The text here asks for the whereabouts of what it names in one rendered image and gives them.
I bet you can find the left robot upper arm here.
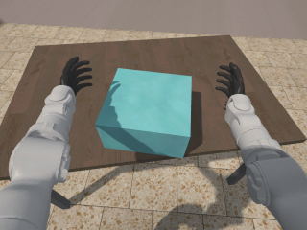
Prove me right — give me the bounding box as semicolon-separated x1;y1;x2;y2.
0;136;71;230

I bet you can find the robot right forearm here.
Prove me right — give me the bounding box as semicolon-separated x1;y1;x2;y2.
224;94;307;179

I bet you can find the table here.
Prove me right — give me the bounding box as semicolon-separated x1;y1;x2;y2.
0;34;307;210

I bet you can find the left robot hand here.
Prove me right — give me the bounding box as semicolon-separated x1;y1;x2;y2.
59;56;93;96

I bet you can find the carton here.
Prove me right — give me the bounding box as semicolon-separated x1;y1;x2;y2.
95;68;192;158

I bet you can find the right robot upper arm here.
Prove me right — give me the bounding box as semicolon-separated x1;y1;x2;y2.
246;157;307;230

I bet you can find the right robot hand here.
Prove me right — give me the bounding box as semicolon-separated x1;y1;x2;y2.
215;62;246;99

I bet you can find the robot left forearm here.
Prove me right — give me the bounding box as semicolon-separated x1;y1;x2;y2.
9;85;76;180

